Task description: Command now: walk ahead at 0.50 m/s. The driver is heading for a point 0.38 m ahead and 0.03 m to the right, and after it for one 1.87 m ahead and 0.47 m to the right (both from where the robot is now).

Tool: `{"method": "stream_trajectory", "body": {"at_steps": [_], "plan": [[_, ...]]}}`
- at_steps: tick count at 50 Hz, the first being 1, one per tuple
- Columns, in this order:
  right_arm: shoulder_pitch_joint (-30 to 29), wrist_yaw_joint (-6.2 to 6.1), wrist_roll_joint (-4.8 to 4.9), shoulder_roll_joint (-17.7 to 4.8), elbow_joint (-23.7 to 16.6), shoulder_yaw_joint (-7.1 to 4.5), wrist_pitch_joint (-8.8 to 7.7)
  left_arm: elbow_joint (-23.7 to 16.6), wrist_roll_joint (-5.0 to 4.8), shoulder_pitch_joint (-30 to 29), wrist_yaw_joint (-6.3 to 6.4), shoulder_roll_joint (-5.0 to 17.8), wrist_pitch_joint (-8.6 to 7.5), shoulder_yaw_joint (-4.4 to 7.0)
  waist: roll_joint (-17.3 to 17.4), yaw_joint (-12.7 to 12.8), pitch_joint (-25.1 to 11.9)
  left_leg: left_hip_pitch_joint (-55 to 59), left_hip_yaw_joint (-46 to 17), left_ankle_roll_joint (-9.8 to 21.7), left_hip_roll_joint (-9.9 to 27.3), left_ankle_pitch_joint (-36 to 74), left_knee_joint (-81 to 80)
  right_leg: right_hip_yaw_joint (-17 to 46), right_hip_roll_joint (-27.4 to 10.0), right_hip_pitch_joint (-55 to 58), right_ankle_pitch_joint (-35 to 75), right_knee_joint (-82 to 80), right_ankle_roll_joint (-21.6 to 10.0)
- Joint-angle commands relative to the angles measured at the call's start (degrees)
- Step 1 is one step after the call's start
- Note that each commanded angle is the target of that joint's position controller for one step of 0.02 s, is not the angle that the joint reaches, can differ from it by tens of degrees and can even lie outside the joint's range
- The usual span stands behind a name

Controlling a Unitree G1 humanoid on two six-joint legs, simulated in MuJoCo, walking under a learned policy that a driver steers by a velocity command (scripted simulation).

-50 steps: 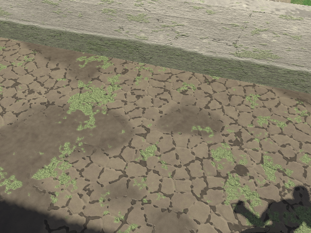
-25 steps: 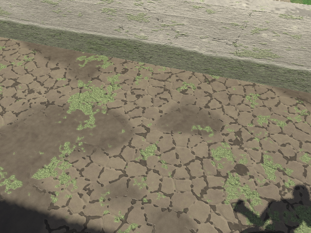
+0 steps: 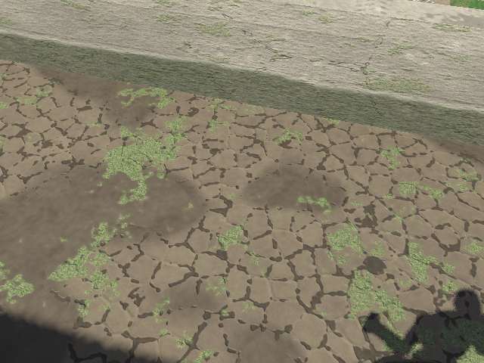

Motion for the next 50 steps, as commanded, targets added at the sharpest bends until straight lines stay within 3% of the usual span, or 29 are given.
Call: {"method": "stream_trajectory", "body": {"at_steps": [1,2,10,11,38,39,48,50], "plan": [[-4.2,-0.17,0.00,-5.2,-5.4,-1.80,-0.97,-5.3,0.03,-4.2,0.18,5.3,-0.97,1.82,0.1,0.0,-3.9,-2.1,-2.5,1.9,3.5,12.4,-1.7,5.0,-4.5,4.0,10.6,-1.2,-1.4],[-4.9,-0.14,-0.29,-4.6,-5.0,-1.76,-1.12,-5.2,0.54,-5.4,0.42,4.9,-1.03,1.83,0.2,-0.4,-3.5,-2.5,-2.7,2.1,3.4,9.1,-2.4,5.1,-4.3,3.3,7.8,-1.3,-1.3],[-4.5,0.06,0.03,-4.9,-4.2,-1.98,-1.61,-5.0,0.24,-5.1,0.82,5.0,-1.06,2.01,0.3,0.0,-3.8,-2.5,-2.9,2.3,3.5,10.2,-2.6,5.3,-4.3,4.1,9.0,-1.2,-1.3],[-3.9,0.06,0.28,-5.4,-4.6,-2.00,-1.41,-5.1,-0.28,-3.9,0.58,5.4,-1.00,2.01,0.1,0.3,-4.1,-1.9,-2.8,2.2,3.7,13.7,-2.1,5.3,-4.5,4.7,11.9,-1.1,-1.5],[-3.7,-0.22,0.00,-5.2,-5.4,-1.86,-0.93,-5.2,0.01,-4.2,0.22,5.2,-0.99,1.79,0.1,-0.1,-3.8,-1.8,-2.3,1.8,3.6,12.3,-1.9,5.4,-4.3,3.8,10.9,-1.3,-1.4],[-4.4,-0.21,-0.30,-4.7,-5.0,-1.83,-1.09,-5.0,0.51,-5.4,0.45,4.8,-1.05,1.80,0.2,-0.4,-3.5,-2.2,-2.5,1.9,3.4,9.0,-2.5,5.5,-4.1,3.2,8.0,-1.5,-1.3],[-4.1,0.00,0.04,-4.9,-4.1,-2.05,-1.60,-4.8,0.21,-5.2,0.87,5.0,-1.04,1.99,0.2,-0.1,-3.7,-2.1,-2.7,2.2,3.5,10.2,-2.8,5.8,-4.1,4.0,9.4,-1.3,-1.3],[-3.2,-0.06,0.28,-5.4,-4.4,-2.11,-1.30,-4.7,-0.25,-3.8,0.52,5.3,-0.97,2.01,0.0,0.1,-4.5,-1.1,-2.5,2.0,3.7,14.5,-2.1,5.6,-4.3,4.9,13.3,-1.1,-1.6]]}}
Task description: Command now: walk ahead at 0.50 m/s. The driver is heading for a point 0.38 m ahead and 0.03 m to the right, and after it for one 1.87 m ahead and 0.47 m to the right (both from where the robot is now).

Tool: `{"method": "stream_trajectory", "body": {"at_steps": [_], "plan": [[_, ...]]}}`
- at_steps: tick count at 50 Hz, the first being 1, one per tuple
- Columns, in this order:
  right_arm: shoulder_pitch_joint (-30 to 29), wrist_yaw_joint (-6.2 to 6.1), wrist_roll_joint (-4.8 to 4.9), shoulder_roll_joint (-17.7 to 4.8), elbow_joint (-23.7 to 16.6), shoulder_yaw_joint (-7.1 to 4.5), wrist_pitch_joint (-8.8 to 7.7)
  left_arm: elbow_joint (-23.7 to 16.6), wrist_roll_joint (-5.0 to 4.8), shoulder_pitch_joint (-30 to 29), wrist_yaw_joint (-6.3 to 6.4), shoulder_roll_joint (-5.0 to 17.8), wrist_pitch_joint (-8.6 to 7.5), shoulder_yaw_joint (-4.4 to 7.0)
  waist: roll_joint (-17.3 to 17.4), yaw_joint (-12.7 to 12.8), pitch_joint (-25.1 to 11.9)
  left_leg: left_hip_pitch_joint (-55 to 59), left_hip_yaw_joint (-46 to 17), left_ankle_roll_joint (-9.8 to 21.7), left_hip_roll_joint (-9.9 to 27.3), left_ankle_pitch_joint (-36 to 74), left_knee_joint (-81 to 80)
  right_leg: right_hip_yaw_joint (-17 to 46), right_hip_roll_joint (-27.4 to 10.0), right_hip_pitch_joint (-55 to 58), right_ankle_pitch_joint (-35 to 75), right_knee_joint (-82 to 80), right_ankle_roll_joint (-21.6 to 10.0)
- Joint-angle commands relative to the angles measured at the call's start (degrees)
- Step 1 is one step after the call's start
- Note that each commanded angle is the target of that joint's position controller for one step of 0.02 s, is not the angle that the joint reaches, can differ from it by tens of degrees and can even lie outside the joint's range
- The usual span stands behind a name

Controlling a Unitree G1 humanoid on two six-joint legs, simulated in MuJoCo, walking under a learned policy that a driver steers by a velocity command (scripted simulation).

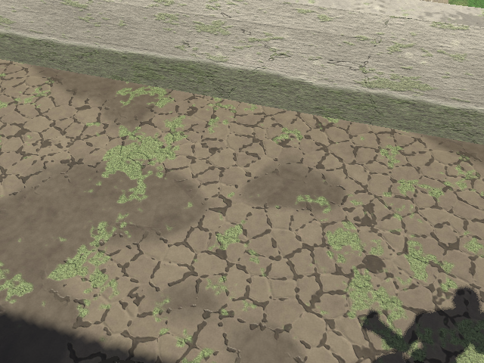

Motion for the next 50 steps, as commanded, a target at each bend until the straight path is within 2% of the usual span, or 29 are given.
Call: {"method": "stream_trajectory", "body": {"at_steps": [1,28,29,38,39,50], "plan": [[-3.5,-0.26,0.06,-5.6,-5.5,-1.90,-0.76,-5.2,-0.18,-3.3,-0.06,5.6,-0.87,1.87,0.0,0.1,-4.6,-1.1,-2.5,2.1,3.6,14.4,-1.4,4.7,-4.4,4.9,13.6,-0.9,-1.6],[-3.6,-0.43,-0.13,-5.5,-6.3,-1.74,-0.44,-5.5,0.02,-3.7,-0.25,5.5,-0.93,1.64,0.1,-0.1,-3.8,-1.7,-2.2,1.7,3.5,11.8,-1.4,4.9,-4.1,3.6,11.0,-1.3,-1.4],[-4.3,-0.44,-0.44,-5.0,-5.9,-1.71,-0.60,-5.3,0.49,-4.9,-0.03,5.1,-0.98,1.65,0.3,-0.4,-3.4,-2.1,-2.3,1.8,3.3,8.5,-2.0,5.1,-3.9,2.9,8.1,-1.4,-1.3],[-4.0,-0.23,-0.09,-5.3,-5.1,-1.93,-1.12,-5.0,0.21,-4.6,0.38,5.2,-0.96,1.84,0.2,-0.1,-3.7,-2.1,-2.5,2.1,3.4,9.7,-2.2,5.3,-3.9,3.7,9.4,-1.3,-1.4],[-3.3,-0.20,0.18,-5.7,-5.5,-1.95,-0.91,-5.2,-0.29,-3.5,0.15,5.6,-0.91,1.84,0.1,0.3,-4.0,-1.6,-2.5,1.9,3.6,13.1,-1.7,5.2,-4.1,4.3,12.3,-1.2,-1.5],[-3.3,-0.43,-0.12,-5.6,-6.0,-1.84,-0.45,-5.4,-0.05,-3.8,-0.17,5.4,-0.89,1.70,0.1,-0.2,-4.0,-1.2,-2.0,1.6,3.5,12.7,-1.5,5.1,-4.0,3.9,12.4,-1.2,-1.5]]}}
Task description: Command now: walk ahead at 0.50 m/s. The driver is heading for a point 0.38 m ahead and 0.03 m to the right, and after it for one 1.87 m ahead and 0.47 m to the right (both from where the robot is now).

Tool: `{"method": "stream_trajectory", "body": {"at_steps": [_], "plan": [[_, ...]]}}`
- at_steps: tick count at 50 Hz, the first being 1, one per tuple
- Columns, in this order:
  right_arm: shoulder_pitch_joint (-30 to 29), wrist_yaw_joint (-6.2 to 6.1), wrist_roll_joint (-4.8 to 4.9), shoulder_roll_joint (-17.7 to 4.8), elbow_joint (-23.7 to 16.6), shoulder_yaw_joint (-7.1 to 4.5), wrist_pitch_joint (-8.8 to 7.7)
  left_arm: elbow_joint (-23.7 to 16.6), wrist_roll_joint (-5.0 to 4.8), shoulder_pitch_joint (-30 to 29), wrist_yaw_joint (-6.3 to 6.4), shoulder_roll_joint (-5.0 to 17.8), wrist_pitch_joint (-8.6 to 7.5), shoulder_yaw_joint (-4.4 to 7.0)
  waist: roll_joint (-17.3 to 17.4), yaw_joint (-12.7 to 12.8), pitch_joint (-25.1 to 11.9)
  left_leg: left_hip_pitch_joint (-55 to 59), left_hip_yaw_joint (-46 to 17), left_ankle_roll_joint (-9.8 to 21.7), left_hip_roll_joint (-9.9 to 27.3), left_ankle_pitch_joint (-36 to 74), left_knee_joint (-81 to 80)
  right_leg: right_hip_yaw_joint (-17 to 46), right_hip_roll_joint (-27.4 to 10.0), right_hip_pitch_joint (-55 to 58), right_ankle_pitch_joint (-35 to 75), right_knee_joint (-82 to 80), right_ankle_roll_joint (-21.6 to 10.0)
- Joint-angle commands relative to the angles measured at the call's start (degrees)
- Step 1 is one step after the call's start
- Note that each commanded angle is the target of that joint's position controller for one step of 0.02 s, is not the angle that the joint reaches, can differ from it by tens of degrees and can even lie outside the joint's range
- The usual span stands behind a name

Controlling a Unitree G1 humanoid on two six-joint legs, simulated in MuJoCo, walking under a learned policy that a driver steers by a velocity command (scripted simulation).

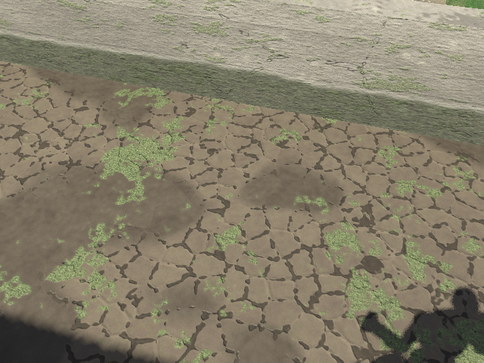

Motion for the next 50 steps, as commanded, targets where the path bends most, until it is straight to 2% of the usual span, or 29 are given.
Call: {"method": "stream_trajectory", "body": {"at_steps": [1,16,17,25,26,39,41,44,50], "plan": [[-3.9,-0.21,-0.03,-5.1,-5.5,-1.70,-0.94,-5.4,0.03,-4.3,0.16,5.2,-0.99,1.73,0.2,0.0,-4.0,-1.4,-2.1,1.8,3.2,12.7,-1.3,4.4,-4.2,3.5,12.3,-0.9,-1.4],[-3.9,-0.25,-0.03,-5.2,-5.7,-1.66,-0.90,-5.4,0.07,-4.4,0.10,5.2,-1.04,1.66,0.1,0.0,-3.8,-1.7,-2.0,1.7,3.2,11.7,-1.4,4.5,-4.1,3.0,11.1,-1.0,-1.4],[-4.6,-0.26,-0.36,-4.6,-5.4,-1.63,-1.06,-5.2,0.54,-5.5,0.31,4.8,-1.09,1.67,0.3,-0.4,-3.4,-2.1,-2.2,1.8,3.0,8.4,-1.9,4.7,-4.0,2.3,8.2,-1.2,-1.3],[-4.3,-0.07,-0.01,-4.9,-4.7,-1.83,-1.57,-5.0,0.27,-5.3,0.69,5.0,-1.08,1.85,0.2,0.0,-3.6,-2.2,-2.4,2.1,3.1,9.4,-2.1,4.9,-4.0,3.0,9.3,-1.0,-1.4],[-3.6,-0.03,0.28,-5.3,-5.0,-1.85,-1.37,-5.2,-0.21,-4.1,0.47,5.3,-1.04,1.85,0.1,0.3,-4.0,-1.7,-2.3,2.0,3.3,12.9,-1.6,4.8,-4.2,3.7,12.2,-0.9,-1.5],[-3.6,-0.25,-0.02,-5.2,-5.5,-1.74,-0.92,-5.4,0.02,-4.4,0.18,5.2,-1.02,1.70,0.2,-0.1,-3.9,-1.3,-1.9,1.6,3.1,12.4,-1.4,4.7,-4.0,3.2,12.1,-1.0,-1.4],[-1.3,-0.16,0.45,-5.8,-4.2,-2.15,-0.79,-4.0,-0.45,-2.2,0.15,5.8,-0.86,2.10,0.2,-0.1,-4.1,-0.6,-2.3,2.1,3.5,12.7,-2.2,5.0,-4.3,4.0,12.3,-1.7,-1.8],[1.0,-0.05,1.25,-6.6,-2.3,-2.97,-0.58,-2.0,-1.25,0.3,0.18,6.6,-0.52,2.90,0.4,-0.1,-2.5,-0.5,-2.4,2.8,3.5,11.0,-3.4,5.0,-4.3,4.3,10.7,-3.0,-2.5],[4.2,-0.30,2.31,-6.7,0.6,-4.48,-0.02,1.3,-2.40,3.2,0.41,6.6,0.03,4.25,0.1,0.0,0.0,-1.0,-2.2,3.3,3.1,9.0,-4.8,4.7,-3.9,4.1,9.3,-4.7,-3.1]]}}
